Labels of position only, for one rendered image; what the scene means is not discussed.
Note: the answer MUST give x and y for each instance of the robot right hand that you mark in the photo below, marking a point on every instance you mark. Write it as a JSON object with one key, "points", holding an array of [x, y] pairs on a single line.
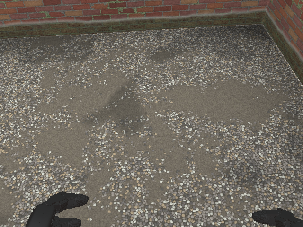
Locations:
{"points": [[278, 218]]}

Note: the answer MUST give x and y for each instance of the robot left hand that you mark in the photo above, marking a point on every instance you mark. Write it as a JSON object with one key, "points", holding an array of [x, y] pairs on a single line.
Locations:
{"points": [[43, 215]]}

